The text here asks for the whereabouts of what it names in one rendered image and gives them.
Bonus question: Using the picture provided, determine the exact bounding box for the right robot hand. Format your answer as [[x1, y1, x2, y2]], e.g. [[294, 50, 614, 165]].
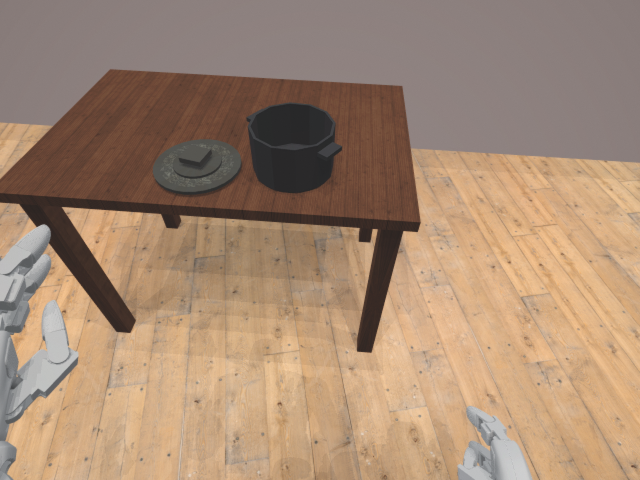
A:
[[458, 406, 533, 480]]

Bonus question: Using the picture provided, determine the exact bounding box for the table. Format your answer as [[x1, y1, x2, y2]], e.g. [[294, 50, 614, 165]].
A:
[[0, 69, 421, 353]]

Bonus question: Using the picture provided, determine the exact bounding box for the left robot hand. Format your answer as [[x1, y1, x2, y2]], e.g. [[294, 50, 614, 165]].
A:
[[0, 224, 78, 441]]

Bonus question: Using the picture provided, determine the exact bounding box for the lid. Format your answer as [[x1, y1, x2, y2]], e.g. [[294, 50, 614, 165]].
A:
[[153, 139, 242, 195]]

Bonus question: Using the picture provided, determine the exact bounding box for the pot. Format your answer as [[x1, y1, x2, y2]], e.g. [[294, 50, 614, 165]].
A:
[[246, 102, 342, 193]]

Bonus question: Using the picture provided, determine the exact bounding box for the knob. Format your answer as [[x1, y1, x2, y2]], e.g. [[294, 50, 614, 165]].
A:
[[179, 145, 212, 167]]

